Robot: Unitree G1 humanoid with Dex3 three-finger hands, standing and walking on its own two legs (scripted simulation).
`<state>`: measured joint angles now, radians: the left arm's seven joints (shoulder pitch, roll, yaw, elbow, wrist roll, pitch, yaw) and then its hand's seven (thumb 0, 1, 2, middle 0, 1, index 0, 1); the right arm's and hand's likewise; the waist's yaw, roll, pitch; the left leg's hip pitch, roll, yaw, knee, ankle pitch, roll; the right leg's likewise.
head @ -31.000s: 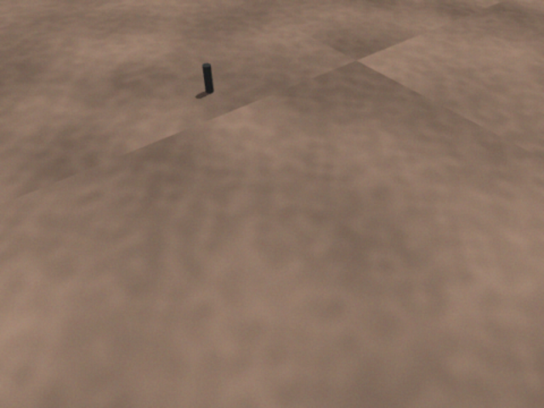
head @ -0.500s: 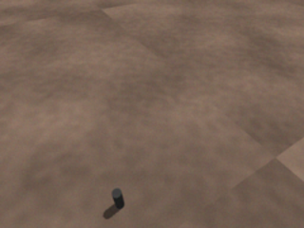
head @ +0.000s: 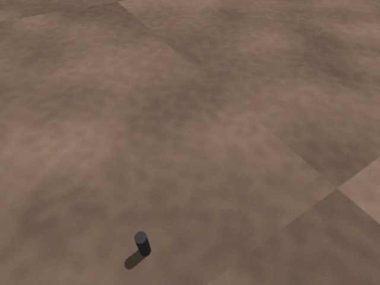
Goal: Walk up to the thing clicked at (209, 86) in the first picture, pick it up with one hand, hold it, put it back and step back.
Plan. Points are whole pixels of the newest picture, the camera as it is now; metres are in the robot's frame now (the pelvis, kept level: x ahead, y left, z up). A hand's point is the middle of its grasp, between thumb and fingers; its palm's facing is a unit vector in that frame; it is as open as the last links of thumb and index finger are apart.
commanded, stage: stand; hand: left
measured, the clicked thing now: (143, 244) +0.42 +0.22 -0.69
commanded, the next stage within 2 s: step back in 0.82 s
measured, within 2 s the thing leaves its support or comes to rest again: neither
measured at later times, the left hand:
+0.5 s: hand out of the picture +0.10 +0.24 -0.16, palm faces -0.04 -0.94 -0.34, open 7.4 cm
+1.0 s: hand out of the picture +0.11 +0.26 -0.16, palm faces -0.03 -0.93 -0.36, open 7.4 cm
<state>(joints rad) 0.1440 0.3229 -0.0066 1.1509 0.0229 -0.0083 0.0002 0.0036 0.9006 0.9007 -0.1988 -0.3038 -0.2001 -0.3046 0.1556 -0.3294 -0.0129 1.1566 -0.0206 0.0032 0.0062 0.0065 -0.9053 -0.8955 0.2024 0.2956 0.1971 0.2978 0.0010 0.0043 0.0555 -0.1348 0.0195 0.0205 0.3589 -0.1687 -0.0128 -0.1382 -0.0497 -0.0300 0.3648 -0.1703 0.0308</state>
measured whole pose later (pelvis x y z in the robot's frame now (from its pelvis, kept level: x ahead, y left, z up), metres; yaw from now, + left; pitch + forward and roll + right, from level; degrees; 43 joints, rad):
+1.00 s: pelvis +0.00 +0.00 -0.01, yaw -1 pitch -1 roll -1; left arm 0.07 0.36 0.05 1.02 0.01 0.02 0.00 0.00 0.90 0.90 -0.20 -0.30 -0.20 -0.30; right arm 0.06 -0.38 -0.05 1.04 0.00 0.04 0.01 0.01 -0.90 -0.90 0.20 0.30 0.20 0.30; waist 0.00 0.01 0.13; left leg -0.29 0.01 -0.01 0.65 -0.35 0.02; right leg -0.24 -0.04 -0.01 0.48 -0.22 0.02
